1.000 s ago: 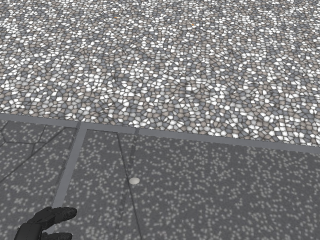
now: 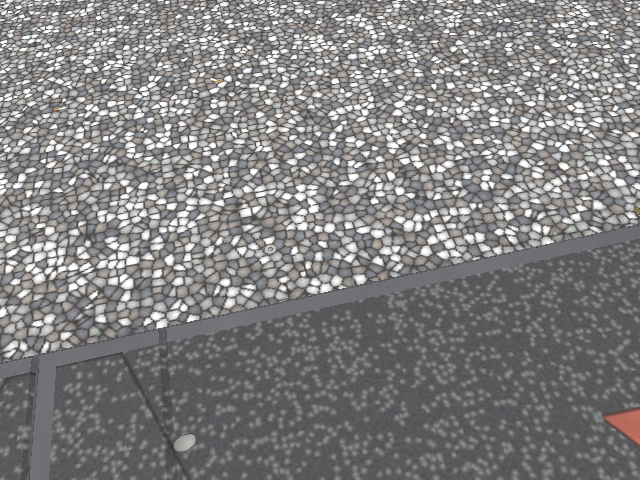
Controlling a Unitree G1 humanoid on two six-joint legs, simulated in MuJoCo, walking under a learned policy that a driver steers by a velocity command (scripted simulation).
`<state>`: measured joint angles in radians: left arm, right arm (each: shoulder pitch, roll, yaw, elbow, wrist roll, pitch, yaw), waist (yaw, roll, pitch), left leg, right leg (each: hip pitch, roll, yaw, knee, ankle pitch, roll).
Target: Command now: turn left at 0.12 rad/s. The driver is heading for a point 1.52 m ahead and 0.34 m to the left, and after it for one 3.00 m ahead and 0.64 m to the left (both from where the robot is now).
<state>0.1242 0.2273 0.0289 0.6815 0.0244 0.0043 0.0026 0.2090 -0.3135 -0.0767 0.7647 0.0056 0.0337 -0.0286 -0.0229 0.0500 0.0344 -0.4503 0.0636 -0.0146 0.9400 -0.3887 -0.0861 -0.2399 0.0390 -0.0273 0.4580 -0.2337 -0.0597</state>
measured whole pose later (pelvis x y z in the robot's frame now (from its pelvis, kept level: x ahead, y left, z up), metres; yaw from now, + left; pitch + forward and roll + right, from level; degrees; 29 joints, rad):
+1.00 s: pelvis +0.01 +0.01 +0.00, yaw +20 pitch +0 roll +0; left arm 0.16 0.26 0.03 0.77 -0.01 -0.02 0.00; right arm 0.16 -0.27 -0.03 0.70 -0.02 0.02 -0.04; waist 0.00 0.02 0.04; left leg -0.21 -0.04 -0.12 0.51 -0.29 -0.01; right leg -0.25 0.06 0.10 0.51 -0.25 -0.02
